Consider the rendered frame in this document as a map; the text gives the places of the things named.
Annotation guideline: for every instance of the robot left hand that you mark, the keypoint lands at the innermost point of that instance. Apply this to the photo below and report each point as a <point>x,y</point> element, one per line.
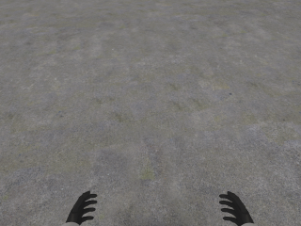
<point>77,212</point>

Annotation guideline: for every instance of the robot right hand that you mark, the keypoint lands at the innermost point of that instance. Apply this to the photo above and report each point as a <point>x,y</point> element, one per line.
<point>242,216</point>

